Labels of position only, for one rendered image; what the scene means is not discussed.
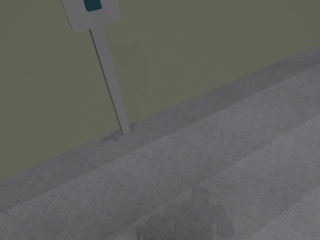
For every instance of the panel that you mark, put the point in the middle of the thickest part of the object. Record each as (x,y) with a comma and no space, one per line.
(80,19)

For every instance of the robot left thigh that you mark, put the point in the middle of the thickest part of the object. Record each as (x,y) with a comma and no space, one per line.
(128,234)

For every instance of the button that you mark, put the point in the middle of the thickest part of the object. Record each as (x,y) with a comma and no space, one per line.
(92,5)

